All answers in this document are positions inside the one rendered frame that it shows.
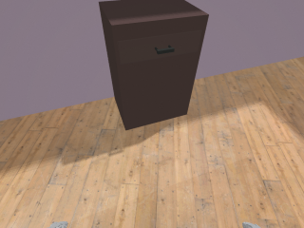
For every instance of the cabinet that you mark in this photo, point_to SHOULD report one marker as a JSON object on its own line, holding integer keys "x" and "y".
{"x": 153, "y": 90}

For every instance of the drawer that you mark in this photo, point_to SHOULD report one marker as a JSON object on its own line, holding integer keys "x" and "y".
{"x": 139, "y": 49}

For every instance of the handle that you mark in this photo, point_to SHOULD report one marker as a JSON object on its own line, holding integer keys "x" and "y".
{"x": 165, "y": 50}

